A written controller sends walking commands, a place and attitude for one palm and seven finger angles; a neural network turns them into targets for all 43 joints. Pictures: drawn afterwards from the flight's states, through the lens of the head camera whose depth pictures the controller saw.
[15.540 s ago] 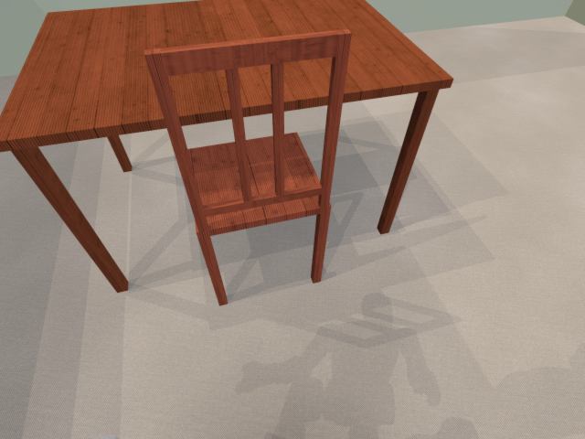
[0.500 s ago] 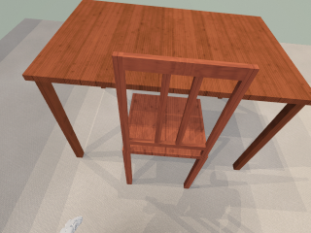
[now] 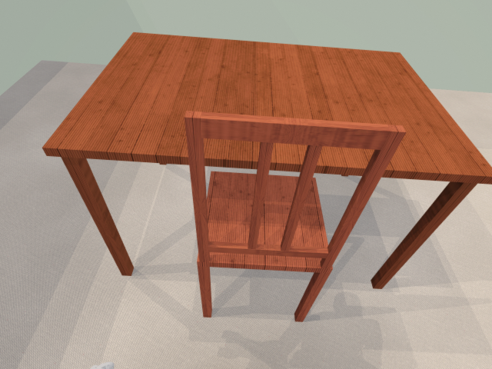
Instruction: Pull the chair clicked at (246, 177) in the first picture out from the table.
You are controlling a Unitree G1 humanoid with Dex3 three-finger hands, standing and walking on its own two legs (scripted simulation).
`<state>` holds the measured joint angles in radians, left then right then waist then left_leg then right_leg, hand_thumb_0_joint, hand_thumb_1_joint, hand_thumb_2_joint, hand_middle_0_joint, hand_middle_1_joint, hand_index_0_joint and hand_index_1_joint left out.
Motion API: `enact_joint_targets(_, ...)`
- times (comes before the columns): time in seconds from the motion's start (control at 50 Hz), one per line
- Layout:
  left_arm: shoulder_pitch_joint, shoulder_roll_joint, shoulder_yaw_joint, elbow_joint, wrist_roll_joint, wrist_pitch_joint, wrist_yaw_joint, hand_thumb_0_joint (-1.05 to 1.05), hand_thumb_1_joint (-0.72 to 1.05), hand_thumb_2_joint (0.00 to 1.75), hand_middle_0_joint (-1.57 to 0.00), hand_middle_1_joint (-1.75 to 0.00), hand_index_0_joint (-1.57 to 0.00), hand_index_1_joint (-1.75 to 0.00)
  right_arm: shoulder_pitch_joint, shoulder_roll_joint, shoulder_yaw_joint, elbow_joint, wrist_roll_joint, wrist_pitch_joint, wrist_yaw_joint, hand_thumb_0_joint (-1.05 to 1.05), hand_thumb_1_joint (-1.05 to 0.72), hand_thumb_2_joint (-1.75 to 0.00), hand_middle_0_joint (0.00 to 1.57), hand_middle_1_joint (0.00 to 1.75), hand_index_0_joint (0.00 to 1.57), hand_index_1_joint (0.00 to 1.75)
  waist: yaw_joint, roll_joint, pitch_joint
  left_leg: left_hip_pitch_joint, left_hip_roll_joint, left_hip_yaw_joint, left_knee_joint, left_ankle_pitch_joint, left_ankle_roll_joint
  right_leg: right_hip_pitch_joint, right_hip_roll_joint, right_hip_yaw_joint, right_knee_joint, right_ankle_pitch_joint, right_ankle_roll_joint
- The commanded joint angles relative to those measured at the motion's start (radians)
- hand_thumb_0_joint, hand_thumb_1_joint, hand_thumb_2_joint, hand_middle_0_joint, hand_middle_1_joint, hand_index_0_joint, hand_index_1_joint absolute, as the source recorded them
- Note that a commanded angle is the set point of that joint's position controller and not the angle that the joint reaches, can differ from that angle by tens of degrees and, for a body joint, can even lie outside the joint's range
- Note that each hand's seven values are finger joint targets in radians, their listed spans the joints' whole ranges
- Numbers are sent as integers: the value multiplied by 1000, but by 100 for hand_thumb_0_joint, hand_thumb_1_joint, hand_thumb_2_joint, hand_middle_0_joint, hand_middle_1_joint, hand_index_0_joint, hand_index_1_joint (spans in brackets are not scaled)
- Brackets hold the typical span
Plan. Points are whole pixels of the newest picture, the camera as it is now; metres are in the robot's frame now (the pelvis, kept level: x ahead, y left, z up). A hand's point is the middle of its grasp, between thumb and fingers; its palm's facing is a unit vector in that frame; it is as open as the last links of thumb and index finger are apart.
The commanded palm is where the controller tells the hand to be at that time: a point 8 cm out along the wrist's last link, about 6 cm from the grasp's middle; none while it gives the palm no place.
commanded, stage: relax the arm and regain balance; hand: left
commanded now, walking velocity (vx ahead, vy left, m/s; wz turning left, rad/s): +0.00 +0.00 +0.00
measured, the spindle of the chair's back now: (258, 203) +0.49 +0.00 -0.05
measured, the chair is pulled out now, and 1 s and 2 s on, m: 0.00 0.00 0.00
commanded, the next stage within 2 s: come to a stop and stand still in 0.30 s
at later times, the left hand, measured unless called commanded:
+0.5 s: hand out of the picture +0.03 +0.26 -0.17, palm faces +0.00 -0.94 -0.34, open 16.2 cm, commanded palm none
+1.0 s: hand out of the picture -0.03 +0.16 -0.18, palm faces +0.02 -0.99 -0.14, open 16.2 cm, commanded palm none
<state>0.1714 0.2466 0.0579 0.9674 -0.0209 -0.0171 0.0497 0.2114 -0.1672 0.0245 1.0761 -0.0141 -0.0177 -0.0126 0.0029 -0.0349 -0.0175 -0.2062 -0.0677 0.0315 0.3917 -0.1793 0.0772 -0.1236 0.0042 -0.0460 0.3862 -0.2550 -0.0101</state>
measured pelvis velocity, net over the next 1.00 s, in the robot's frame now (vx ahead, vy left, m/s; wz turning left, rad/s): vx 0.01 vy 0.02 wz -0.01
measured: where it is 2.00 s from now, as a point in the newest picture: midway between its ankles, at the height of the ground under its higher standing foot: outside the picture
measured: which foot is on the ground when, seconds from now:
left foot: down 0.00-1.00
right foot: down 0.00-1.00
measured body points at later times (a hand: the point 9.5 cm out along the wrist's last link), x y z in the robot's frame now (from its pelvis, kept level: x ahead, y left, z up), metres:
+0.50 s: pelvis +0.01 +0.02 +0.00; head +0.01 +0.03 +0.45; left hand +0.03 +0.31 -0.14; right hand +0.02 -0.21 -0.15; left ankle +0.02 +0.07 -0.74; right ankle -0.03 -0.11 -0.74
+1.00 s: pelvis +0.01 +0.02 +0.00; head +0.02 +0.02 +0.45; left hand -0.03 +0.21 -0.17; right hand +0.05 -0.21 -0.16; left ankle +0.02 +0.07 -0.74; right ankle -0.03 -0.11 -0.74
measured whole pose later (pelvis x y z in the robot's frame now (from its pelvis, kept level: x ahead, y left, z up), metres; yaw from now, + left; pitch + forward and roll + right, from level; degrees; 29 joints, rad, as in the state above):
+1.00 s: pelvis +0.01 +0.02 +0.00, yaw -1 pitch -1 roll +0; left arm 0.37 0.10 -0.04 1.12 0.02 -0.02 0.04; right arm 0.24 -0.18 0.02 1.08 0.00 -0.03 -0.03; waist 0.02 0.00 0.01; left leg -0.20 -0.10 0.06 0.42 -0.22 0.11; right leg -0.14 -0.04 -0.02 0.47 -0.32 0.02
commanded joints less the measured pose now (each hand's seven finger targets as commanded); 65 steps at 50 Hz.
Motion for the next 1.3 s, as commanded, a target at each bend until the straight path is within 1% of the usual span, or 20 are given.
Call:
enact_joint_targets(0.0, 101, 55, -37, 8, 36, -5, -11, 0, -50, 30, -15, -30, -15, -30, 28, -136, -23, -33, 2, -19, -7, 0, -90, -90, 20, 30, 20, 30, 5, 25, -2, 54, 174, -165, -76, 183, -27, -11, -126, 109, -61, 135, -21)
enact_joint_targets(0.12, 103, 63, -38, 28, 34, 2, -11, 0, -50, 30, -15, -30, -15, -30, 30, -143, -21, -20, 2, -17, -9, 0, -90, -90, 20, 30, 20, 30, 8, 47, 17, 61, 180, -181, -104, 170, -26, -15, -120, 96, -64, 87, -17)
enact_joint_targets(0.16, 101, 68, -37, 36, 36, 5, -13, 0, -50, 30, -15, -30, -15, -30, 33, -145, -21, -17, 4, -17, -10, 0, -90, -90, 20, 30, 20, 30, 8, 29, 44, 41, 179, -186, -120, 128, -24, -19, -118, 95, -69, 70, -16)
enact_joint_targets(0.38, 120, 84, -47, 85, 32, 9, -15, 0, -50, 30, -15, -30, -15, -30, 59, -148, -17, 14, 8, -16, -11, 0, -90, -90, 20, 30, 20, 30, 9, 41, 50, 61, 180, -198, -152, 118, -28, -19, -122, 87, -69, 53, -14)
enact_joint_targets(0.48, 145, 83, -61, 117, 30, 9, -15, 0, -50, 30, -15, -30, -15, -30, 68, -145, -14, 32, 12, -17, -12, 0, -90, -90, 20, 30, 20, 30, 7, 21, 53, 85, 182, -196, -157, 119, -27, -27, -118, 85, -71, 54, -7)
enact_joint_targets(0.5, 167, 52, -82, 120, 55, -18, 26, 0, -50, 30, -15, -30, -15, -30, 73, -189, -10, -33, 10, -19, -6, 0, -90, -90, 20, 30, 20, 30, -10, 123, 126, 18, 190, -153, -3, 490, -74, -88, -102, 68, 27, 134, 7)
enact_joint_targets(0.52, 200, 94, -68, 92, 30, -4, 18, 0, -50, 30, -15, -30, -15, -30, 84, -161, -4, -51, 4, -7, -1, 0, -90, -90, 20, 30, 20, 30, 16, 135, 75, -26, 169, -184, -56, 82, -87, -56, -84, 64, 30, -109, -19)
enact_joint_targets(0.54, 216, 111, -63, 88, 39, -8, 6, 0, -50, 30, -15, -30, -15, -30, 59, -178, -11, -74, -1, -1, 4, 0, -90, -90, 20, 30, 20, 30, 18, 195, 41, -72, 156, -204, -82, -88, -72, -25, -79, 58, 34, -111, -34)
enact_joint_targets(0.56, 232, 103, -62, 90, 38, -5, -4, 0, -50, 30, -15, -30, -15, -30, 45, -167, -14, -90, 3, -1, 2, 0, -90, -90, 20, 30, 20, 30, 24, 165, 30, -90, 161, -230, -99, -172, -64, -35, -75, 55, 61, -132, -44)
enact_joint_targets(0.62, 234, 49, -74, 100, 35, -10, -6, 0, -50, 30, -15, -30, -15, -30, 76, -157, -14, -95, 9, -9, -6, 0, -90, -90, 20, 30, 20, 30, 4, 43, 23, -27, 172, -239, -63, 34, -43, -54, -77, 66, 46, -45, -41)
enact_joint_targets(0.66, 242, 35, -72, 108, 33, -12, -4, 0, -50, 30, -15, -30, -15, -30, 97, -156, -14, -85, 8, -15, -10, 0, -90, -90, 20, 30, 20, 30, -4, 62, 19, 24, 170, -223, -31, 188, -54, -73, -82, 64, 59, -19, -43)
enact_joint_targets(0.72, 258, 15, -75, 120, 31, -10, 1, 0, -50, 30, -15, -30, -15, -30, 104, -150, -14, -69, 11, -16, -16, 0, -90, -90, 20, 30, 20, 30, -5, 17, 57, 26, 166, -210, -37, 172, -39, -87, -88, 77, 39, -6, -31)
enact_joint_targets(0.74, 252, 13, -72, 121, 33, -11, -1, 0, -50, 30, -15, -30, -15, -30, 102, -140, -14, -66, 12, -19, -17, 0, -90, -90, 20, 30, 20, 30, -7, 28, 87, 10, 161, -204, -46, 169, -38, -97, -90, 78, 38, 11, -34)
enact_joint_targets(0.78, 262, 0, -72, 129, 32, -9, 0, 0, -50, 30, -15, -30, -15, -30, 104, -139, -17, -54, 11, -18, -17, 0, -90, -90, 20, 30, 20, 30, -10, 1, 96, 16, 157, -204, -66, 88, -35, -107, -92, 87, 34, -10, -32)
enact_joint_targets(0.82, 268, -12, -75, 132, 35, -8, -1, 0, -50, 30, -15, -30, -15, -30, 92, -131, -19, -44, 12, -18, -16, 0, -90, -90, 20, 30, 20, 30, -6, 10, 113, 7, 152, -198, -90, 6, -23, -116, -96, 93, 21, -16, -26)
enact_joint_targets(0.86, 276, -16, -71, 134, 37, -8, -2, 0, -50, 30, -15, -30, -15, -30, 87, -125, -18, -35, 11, -20, -17, 0, -90, -90, 20, 30, 20, 30, -1, 31, 112, 4, 150, -188, -96, 0, -22, -109, -98, 91, 20, -1, -26)
enact_joint_targets(0.92, 278, -25, -72, 139, 36, -12, -1, 0, -50, 30, -15, -30, -15, -30, 91, -110, -17, -23, 12, -25, -18, 0, -90, -90, 20, 30, 20, 30, -3, 4, 83, 39, 144, -165, -76, 70, -18, -95, -103, 96, 10, 47, -23)
enact_joint_targets(0.98, 272, -28, -70, 138, 35, -12, 0, 0, -50, 30, -15, -30, -15, -30, 95, -98, -15, -8, 12, -28, -21, 0, -90, -90, 20, 30, 20, 30, 0, 17, 79, 48, 144, -151, -61, 131, -17, -81, -108, 99, 6, 88, -23)
enact_joint_targets(1.06, 266, -26, -73, 143, 33, -9, 0, 0, -50, 30, -15, -30, -15, -30, 92, -91, -13, 9, 13, -25, -22, 0, -90, -90, 20, 30, 20, 30, 5, 25, 109, 31, 144, -140, -65, 111, -15, -79, -108, 101, -7, 89, -21)
enact_joint_targets(1.28, 263, -24, -73, 149, 29, -9, -1, 0, -50, 30, -15, -30, -15, -30, 121, -72, -6, 44, 13, -23, -24, 0, -90, -90, 20, 30, 20, 30, 7, 13, 74, 46, 147, -132, -48, 161, -13, -38, -115, 100, -12, 147, -24)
